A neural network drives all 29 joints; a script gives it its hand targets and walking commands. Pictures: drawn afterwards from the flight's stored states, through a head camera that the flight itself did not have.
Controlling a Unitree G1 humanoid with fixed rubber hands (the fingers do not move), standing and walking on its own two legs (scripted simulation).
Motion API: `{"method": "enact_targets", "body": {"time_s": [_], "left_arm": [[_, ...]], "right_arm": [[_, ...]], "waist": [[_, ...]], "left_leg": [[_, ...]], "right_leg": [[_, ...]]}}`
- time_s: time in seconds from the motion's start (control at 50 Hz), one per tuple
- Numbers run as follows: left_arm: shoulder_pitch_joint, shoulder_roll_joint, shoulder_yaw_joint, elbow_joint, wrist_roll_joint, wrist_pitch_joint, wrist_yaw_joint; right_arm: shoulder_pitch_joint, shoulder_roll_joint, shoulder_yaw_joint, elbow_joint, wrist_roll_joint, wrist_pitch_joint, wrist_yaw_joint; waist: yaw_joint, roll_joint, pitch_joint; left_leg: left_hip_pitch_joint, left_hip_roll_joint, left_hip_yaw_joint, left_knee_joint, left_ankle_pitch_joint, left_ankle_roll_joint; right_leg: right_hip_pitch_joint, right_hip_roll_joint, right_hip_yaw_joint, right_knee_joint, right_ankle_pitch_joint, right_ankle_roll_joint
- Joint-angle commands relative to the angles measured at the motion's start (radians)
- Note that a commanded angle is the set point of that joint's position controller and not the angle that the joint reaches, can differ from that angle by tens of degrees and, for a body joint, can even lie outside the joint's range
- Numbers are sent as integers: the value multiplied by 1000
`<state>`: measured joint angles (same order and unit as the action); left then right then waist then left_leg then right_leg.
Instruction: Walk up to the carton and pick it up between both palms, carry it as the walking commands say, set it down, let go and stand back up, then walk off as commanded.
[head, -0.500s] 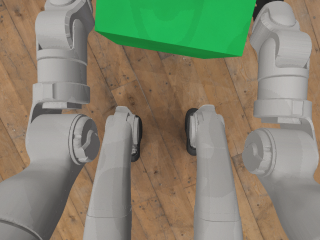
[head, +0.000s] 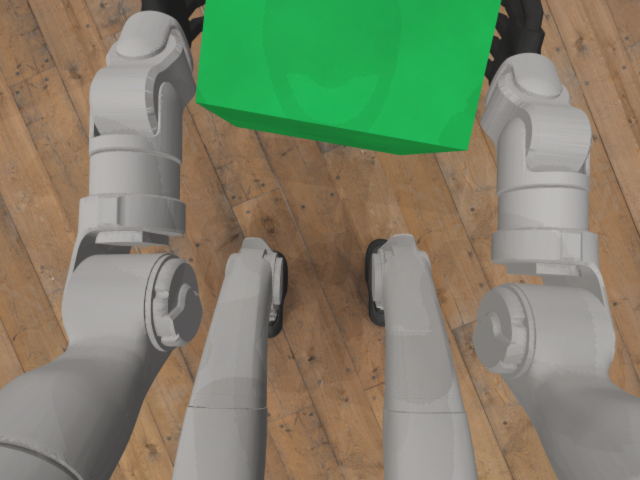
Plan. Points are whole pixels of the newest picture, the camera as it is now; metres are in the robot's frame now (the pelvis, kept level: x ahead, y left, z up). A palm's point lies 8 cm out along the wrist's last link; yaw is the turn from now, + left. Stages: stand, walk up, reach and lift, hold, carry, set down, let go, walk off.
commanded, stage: reach and lift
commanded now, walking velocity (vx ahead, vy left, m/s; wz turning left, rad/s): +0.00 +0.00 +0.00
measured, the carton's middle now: out of the picture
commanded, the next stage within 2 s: none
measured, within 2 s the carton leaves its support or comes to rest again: neither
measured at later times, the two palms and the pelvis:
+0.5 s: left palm (124, 9) +0.50 +0.15 +0.03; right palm (548, 58) +0.47 -0.17 +0.01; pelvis +0.00 +0.00 +0.06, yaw +0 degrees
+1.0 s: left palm out of the picture +0.47 +0.15 +0.10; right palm (612, 50) +0.45 -0.17 +0.08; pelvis +0.02 +0.00 +0.12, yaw +0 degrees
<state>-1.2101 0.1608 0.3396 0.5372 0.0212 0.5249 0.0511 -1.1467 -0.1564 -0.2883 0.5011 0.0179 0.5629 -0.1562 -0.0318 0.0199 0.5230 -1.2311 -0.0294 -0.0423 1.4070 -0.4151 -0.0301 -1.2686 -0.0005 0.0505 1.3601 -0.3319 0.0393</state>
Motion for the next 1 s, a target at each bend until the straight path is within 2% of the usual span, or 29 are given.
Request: {"method": "enact_targets", "body": {"time_s": [0.0, 0.02, 0.04, 0.06, 0.12, 0.14, 0.16, 0.18, 0.3, 0.34, 0.38, 0.5, 0.54, 0.58, 0.6, 0.62, 0.66, 0.68, 0.7, 0.72, 0.74, 0.76, 0.78, 0.8, 0.82, 0.86, 0.92, 0.94, 0.98], "left_arm": [[-645, -1158, -658, -171, -172, -37, -316], [-636, -1163, -669, -188, -177, -35, -317], [-630, -1150, -670, -198, -173, -37, -315], [-616, -1160, -653, -156, -164, -35, -318], [-596, -1179, -679, -187, -169, -32, -323], [-611, -1169, -672, -193, -165, -36, -322], [-606, -1181, -684, -204, -171, -37, -323], [-581, -1174, -679, -197, -161, -38, -323], [-548, -1181, -675, -173, -149, -39, -337], [-546, -1199, -672, -180, -147, -44, -346], [-532, -1199, -662, -160, -141, -44, -354], [-496, -1224, -685, -189, -141, -43, -371], [-514, -1229, -710, -217, -156, -45, -375], [-501, -1229, -708, -212, -148, -43, -375], [-449, -1232, -694, -174, -128, -43, -378], [-476, -1238, -708, -212, -139, -46, -379], [-453, -1238, -698, -193, -126, -47, -383], [-445, -1252, -715, -221, -141, -47, -383], [-412, -1252, -695, -172, -129, -46, -386], [-410, -1256, -706, -181, -127, -46, -388], [-413, -1251, -702, -186, -124, -50, -386], [-408, -1254, -727, -218, -137, -52, -391], [-421, -1242, -717, -219, -126, -52, -393], [-393, -1264, -735, -233, -135, -53, -392], [-372, -1257, -711, -190, -121, -50, -393], [-356, -1251, -717, -195, -116, -53, -396], [-332, -1266, -725, -226, -121, -53, -396], [-356, -1263, -742, -263, -130, -57, -395], [-332, -1254, -736, -252, -118, -51, -392]], "right_arm": [[-865, 1119, 666, -347, 167, -70, 375], [-883, 1114, 683, -392, 179, -71, 375], [-848, 1133, 678, -363, 171, -66, 378], [-864, 1111, 671, -358, 165, -69, 378], [-833, 1120, 681, -385, 170, -68, 381], [-822, 1126, 669, -354, 162, -68, 382], [-837, 1123, 680, -390, 166, -69, 384], [-815, 1131, 681, -370, 168, -69, 389], [-770, 1149, 677, -343, 149, -65, 399], [-760, 1152, 680, -337, 147, -67, 408], [-745, 1170, 684, -326, 144, -65, 410], [-720, 1176, 706, -370, 148, -66, 424], [-724, 1186, 729, -395, 157, -63, 422], [-719, 1167, 715, -395, 151, -65, 428], [-680, 1181, 705, -362, 134, -60, 427], [-675, 1194, 717, -380, 145, -61, 428], [-674, 1196, 715, -370, 139, -61, 434], [-663, 1191, 725, -402, 140, -62, 437], [-671, 1181, 720, -389, 136, -66, 437], [-652, 1197, 718, -384, 132, -63, 438], [-632, 1201, 708, -356, 128, -62, 440], [-613, 1211, 728, -378, 134, -62, 442], [-589, 1216, 709, -346, 118, -60, 443], [-589, 1210, 721, -380, 123, -63, 444], [-577, 1211, 711, -359, 110, -60, 443], [-535, 1218, 703, -332, 103, -58, 446], [-524, 1218, 725, -391, 112, -62, 447], [-535, 1221, 730, -418, 110, -64, 444], [-528, 1211, 726, -408, 103, -60, 444]], "waist": [[-3, -39, -2637], [6, -26, -2683], [12, -37, -2658], [1, -41, -2606], [-3, -18, -2622], [1, -19, -2588], [-6, -31, -2615], [10, -17, -2582], [0, -41, -2504], [-2, -30, -2490], [6, -42, -2452], [-5, -18, -2471], [-9, -34, -2508], [-17, -12, -2463], [-12, -34, -2408], [-10, -19, -2435], [-5, -26, -2378], [-25, -34, -2422], [-15, -25, -2374], [-24, -38, -2368], [-8, -22, -2324], [-24, -29, -2366], [-21, -14, -2326], [-30, -19, -2357], [-25, -36, -2301], [-26, -21, -2250], [-16, -14, -2272], [-32, -27, -2312], [-27, -23, -2253]], "left_leg": [[637, -144, 45, -242, 223, 14], [680, -146, 42, -254, 246, 15], [684, -142, 37, -261, 261, 16], [655, -140, 31, -266, 224, 19], [724, -140, 29, -303, 254, 13], [706, -137, 26, -310, 234, 15], [743, -141, 24, -325, 261, 12], [749, -136, 24, -330, 267, 14], [769, -128, 18, -400, 226, 20], [779, -124, 15, -422, 219, 18], [760, -122, 17, -438, 205, 24], [856, -118, 10, -499, 268, 23], [886, -117, 7, -519, 276, 24], [911, -113, 0, -548, 266, 24], [880, -112, 3, -553, 261, 25], [913, -114, 4, -573, 270, 27], [910, -110, 3, -594, 262, 27], [958, -108, -2, -603, 292, 24], [938, -105, -6, -616, 276, 28], [957, -104, -7, -630, 286, 28], [944, -101, -1, -640, 279, 24], [983, -99, -5, -651, 310, 26], [964, -98, -2, -659, 297, 23], [1013, -98, -11, -670, 324, 22], [985, -97, -8, -681, 289, 25], [997, -94, -6, -705, 297, 24], [1043, -97, -9, -725, 345, 24], [1083, -96, -17, -733, 356, 25], [1088, -93, -21, -755, 330, 27]], "right_leg": [[884, 143, -76, -189, 195, -17], [916, 144, -80, -193, 217, -14], [905, 144, -74, -201, 228, -17], [889, 141, -73, -210, 190, -16], [942, 141, -73, -244, 216, -19], [930, 138, -66, -252, 200, -22], [955, 143, -76, -263, 226, -18], [944, 139, -71, -269, 222, -19], [1001, 133, -65, -342, 189, -18], [1018, 132, -62, -365, 180, -21], [1037, 126, -53, -387, 166, -20], [1117, 125, -54, -446, 228, -21], [1168, 125, -46, -471, 232, -19], [1158, 123, -51, -491, 227, -19], [1155, 124, -49, -504, 216, -18], [1199, 121, -43, -519, 235, -18], [1200, 119, -43, -542, 227, -19], [1233, 125, -50, -549, 256, -17], [1217, 118, -42, -562, 236, -18], [1240, 121, -45, -577, 252, -13], [1233, 116, -39, -585, 239, -18], [1276, 121, -41, -601, 274, -13], [1269, 116, -38, -609, 268, -18], [1286, 121, -45, -613, 295, -18], [1277, 118, -36, -634, 255, -17], [1294, 116, -35, -654, 271, -16], [1348, 117, -29, -674, 318, -19], [1372, 120, -30, -679, 328, -16], [1361, 118, -27, -701, 294, -17]]}}
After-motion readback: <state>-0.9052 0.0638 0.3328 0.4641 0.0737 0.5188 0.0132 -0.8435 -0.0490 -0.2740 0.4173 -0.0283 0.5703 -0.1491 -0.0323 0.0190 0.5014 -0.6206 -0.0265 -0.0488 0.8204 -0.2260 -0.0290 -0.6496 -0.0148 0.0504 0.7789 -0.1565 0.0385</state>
